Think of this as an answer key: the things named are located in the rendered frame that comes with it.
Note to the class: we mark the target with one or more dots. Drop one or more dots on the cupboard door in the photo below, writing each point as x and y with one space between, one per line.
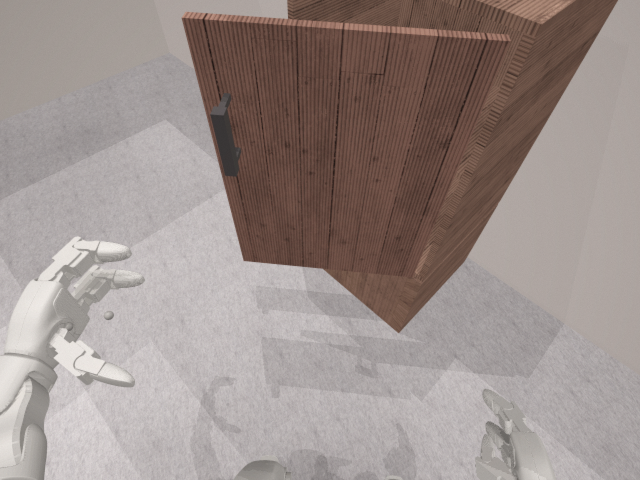
350 134

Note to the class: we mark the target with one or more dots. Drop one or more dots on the left robot hand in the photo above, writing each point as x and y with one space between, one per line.
36 324

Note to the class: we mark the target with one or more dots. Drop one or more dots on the robot left thigh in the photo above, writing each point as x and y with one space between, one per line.
264 470

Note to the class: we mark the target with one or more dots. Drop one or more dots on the handle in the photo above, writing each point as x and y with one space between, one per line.
228 152

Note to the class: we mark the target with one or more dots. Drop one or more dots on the left robot forearm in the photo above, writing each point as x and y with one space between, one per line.
25 383

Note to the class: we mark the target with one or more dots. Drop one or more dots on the robot left shin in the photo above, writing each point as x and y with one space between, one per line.
270 457

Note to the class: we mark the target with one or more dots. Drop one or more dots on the right robot hand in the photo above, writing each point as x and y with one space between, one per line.
523 452

